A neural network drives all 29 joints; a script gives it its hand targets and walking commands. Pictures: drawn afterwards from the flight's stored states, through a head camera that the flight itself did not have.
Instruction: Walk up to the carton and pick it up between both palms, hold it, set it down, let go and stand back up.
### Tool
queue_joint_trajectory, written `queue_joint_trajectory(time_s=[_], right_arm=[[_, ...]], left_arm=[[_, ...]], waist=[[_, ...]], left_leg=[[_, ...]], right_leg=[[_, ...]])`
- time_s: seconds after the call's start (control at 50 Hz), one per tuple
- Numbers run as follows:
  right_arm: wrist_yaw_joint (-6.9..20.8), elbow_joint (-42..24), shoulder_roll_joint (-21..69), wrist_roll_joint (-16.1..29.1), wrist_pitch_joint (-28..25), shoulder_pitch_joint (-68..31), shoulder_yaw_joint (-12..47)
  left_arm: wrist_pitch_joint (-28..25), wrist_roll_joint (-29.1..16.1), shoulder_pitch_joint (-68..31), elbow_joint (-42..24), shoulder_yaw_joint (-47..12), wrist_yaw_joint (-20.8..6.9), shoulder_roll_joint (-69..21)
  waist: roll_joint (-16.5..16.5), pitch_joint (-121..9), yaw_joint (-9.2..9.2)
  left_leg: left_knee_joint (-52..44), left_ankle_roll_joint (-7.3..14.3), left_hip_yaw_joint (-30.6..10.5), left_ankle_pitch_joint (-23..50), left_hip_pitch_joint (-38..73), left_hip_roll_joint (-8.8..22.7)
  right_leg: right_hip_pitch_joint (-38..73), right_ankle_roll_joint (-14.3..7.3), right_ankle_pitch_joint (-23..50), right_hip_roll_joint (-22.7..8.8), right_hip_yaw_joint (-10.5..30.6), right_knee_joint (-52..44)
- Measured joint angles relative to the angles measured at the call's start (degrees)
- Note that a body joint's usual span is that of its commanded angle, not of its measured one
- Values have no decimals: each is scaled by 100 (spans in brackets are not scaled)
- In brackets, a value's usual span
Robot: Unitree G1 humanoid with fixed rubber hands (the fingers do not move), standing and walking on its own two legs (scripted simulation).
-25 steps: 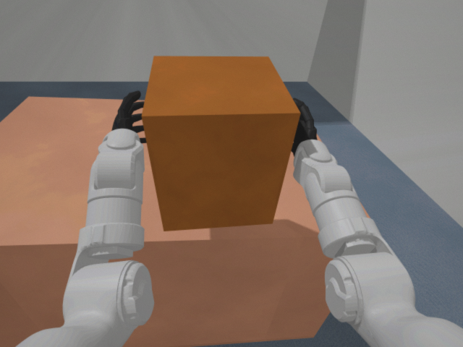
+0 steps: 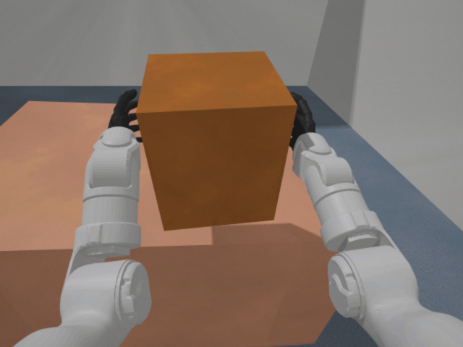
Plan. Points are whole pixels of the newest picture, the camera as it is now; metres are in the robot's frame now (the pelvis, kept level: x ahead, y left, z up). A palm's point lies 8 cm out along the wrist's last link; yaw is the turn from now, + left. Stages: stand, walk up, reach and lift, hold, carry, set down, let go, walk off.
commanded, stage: reach and lift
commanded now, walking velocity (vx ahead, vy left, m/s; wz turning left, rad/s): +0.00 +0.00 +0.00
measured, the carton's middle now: (214, 141) +0.42 +0.00 +0.20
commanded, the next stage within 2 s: hold in 0.18 s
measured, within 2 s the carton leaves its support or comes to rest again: neither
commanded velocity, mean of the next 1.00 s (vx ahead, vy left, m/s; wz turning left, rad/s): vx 0.00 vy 0.00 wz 0.00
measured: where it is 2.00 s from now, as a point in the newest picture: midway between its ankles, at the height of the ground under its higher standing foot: outside the picture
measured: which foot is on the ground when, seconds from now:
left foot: down 0.00-1.00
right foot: down 0.00-1.00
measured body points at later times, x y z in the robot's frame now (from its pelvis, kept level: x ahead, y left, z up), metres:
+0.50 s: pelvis +0.00 +0.00 +0.00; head -0.08 +0.03 +0.44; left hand +0.38 +0.16 +0.25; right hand +0.38 -0.15 +0.26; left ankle +0.04 +0.09 -0.75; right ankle +0.01 -0.10 -0.75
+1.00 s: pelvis +0.00 +0.00 +0.00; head -0.09 +0.02 +0.44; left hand +0.38 +0.16 +0.26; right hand +0.39 -0.14 +0.28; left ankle +0.04 +0.09 -0.75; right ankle +0.01 -0.10 -0.75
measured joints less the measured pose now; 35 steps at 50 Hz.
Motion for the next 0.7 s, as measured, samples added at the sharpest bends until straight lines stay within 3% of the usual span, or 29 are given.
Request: queue_joint_trajectory(time_s=[0.52,0.7], right_arm=[[-209,-601,-174,456,712,-29,365],[-206,-315,-148,333,881,-325,192]], left_arm=[[631,-97,163,-700,-26,-17,-2],[677,-82,-151,-299,114,-58,62]], waist=[[79,-199,0],[116,-303,57]], left_leg=[[55,-15,-77,-37,6,-1],[36,-12,-79,16,-82,-17]], right_leg=[[44,-5,-2,41,46,-23],[-97,-13,-2,34,80,65]])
